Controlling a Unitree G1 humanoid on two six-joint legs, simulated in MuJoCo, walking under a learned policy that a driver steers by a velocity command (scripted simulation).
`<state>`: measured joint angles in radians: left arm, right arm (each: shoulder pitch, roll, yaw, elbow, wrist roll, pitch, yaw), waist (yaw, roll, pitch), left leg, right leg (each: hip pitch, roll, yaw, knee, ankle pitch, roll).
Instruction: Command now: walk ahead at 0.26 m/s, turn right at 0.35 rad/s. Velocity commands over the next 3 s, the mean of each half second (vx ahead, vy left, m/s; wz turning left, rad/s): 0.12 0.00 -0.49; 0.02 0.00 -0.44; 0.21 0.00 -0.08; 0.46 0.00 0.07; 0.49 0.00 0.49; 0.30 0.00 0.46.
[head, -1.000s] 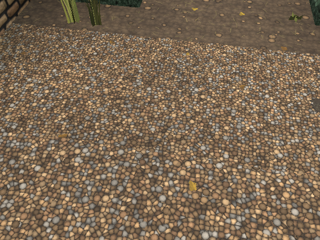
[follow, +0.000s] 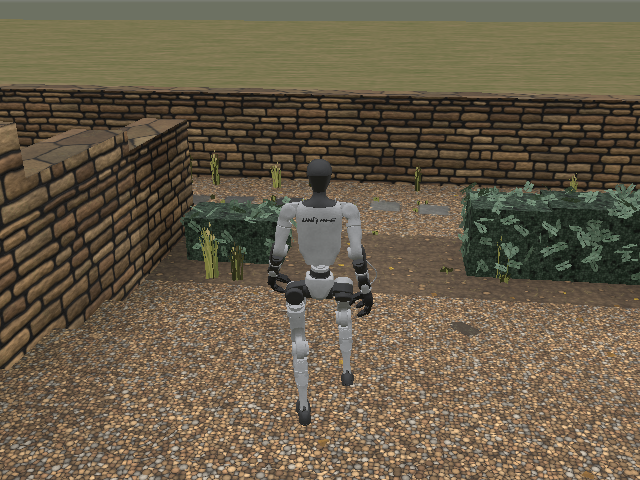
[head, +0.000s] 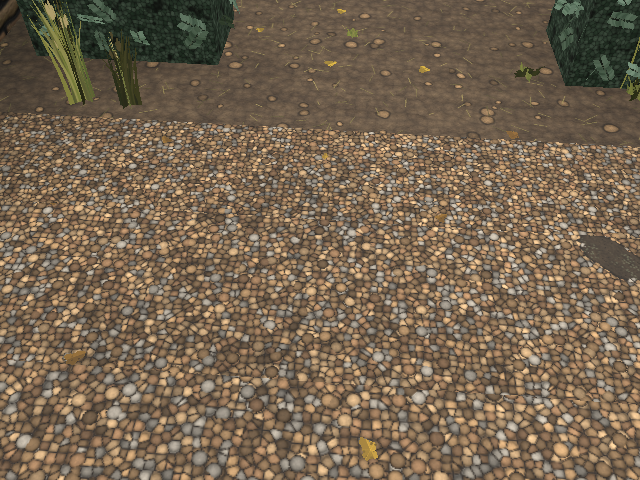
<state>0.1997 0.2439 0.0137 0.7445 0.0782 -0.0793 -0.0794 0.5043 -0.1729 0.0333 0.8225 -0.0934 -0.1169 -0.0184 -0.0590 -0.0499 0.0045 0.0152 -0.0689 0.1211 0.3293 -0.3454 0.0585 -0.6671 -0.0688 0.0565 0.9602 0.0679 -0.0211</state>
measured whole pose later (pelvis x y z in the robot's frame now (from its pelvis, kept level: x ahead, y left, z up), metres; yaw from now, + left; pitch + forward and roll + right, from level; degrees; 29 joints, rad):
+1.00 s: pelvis +0.31 +0.03 -0.16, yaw -28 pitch +2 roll +0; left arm 0.21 0.27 0.04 0.74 0.02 -0.02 -0.09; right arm 0.24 -0.27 -0.07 0.70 0.01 -0.07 0.00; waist -0.08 -0.04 0.03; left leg -0.27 0.00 0.14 0.39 -0.15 0.06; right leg -0.26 -0.04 -0.04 0.50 -0.23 0.03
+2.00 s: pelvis +0.61 -0.17 -0.16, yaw -25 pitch -1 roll -3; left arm 0.32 0.18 0.03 0.98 0.06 -0.10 0.00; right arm 0.28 -0.23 -0.02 0.95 -0.09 -0.09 0.06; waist 0.02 0.05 0.06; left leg -0.49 0.08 -0.06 1.12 -0.32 0.12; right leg -0.18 0.08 -0.11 0.36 -0.16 -0.07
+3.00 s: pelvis +1.18 -0.30 -0.33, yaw +5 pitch +2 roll +1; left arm 0.12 0.29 0.02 0.80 0.02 -0.12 -0.01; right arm 0.15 -0.26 -0.04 0.77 -0.05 -0.07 0.02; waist 0.00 -0.02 0.04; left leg -0.48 0.02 0.01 1.08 -0.56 -0.12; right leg -0.37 -0.04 -0.06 0.37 -0.04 -0.05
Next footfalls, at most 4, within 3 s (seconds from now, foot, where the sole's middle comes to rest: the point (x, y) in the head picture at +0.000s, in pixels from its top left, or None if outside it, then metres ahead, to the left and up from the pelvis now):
0.26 right None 0.30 -0.14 -0.94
0.64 left None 0.42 0.07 -0.94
1.00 right None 0.28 -0.10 -0.94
1.80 right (429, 455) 0.63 -0.28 -0.94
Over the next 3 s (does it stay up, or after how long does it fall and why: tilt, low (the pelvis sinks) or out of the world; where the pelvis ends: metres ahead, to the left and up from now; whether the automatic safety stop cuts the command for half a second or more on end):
stays up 1.18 -0.30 -0.33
